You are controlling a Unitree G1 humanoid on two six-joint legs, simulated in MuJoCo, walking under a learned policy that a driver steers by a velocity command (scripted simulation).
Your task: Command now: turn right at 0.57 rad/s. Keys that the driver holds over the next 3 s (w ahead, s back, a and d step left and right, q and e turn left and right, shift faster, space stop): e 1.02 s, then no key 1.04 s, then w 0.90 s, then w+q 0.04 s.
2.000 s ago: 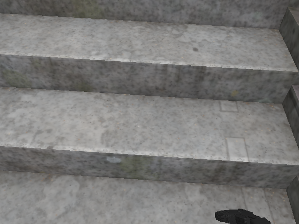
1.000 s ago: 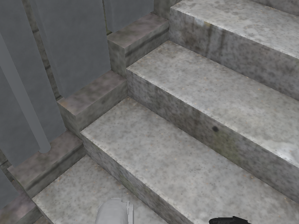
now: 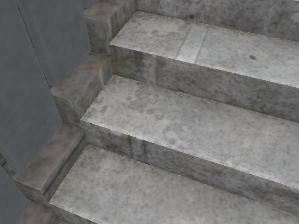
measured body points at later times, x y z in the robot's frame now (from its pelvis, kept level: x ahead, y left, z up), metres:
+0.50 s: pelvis +0.08 +0.07 +0.07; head +0.10 +0.07 +0.52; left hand +0.33 +0.27 -0.02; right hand +0.19 -0.21 -0.01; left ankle +0.15 +0.17 -0.65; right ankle +0.00 -0.05 -0.52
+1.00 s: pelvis +0.10 +0.01 +0.08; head +0.11 -0.01 +0.53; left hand +0.34 +0.15 -0.02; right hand +0.13 -0.33 +0.02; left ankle +0.14 +0.16 -0.48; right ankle +0.07 -0.06 -0.65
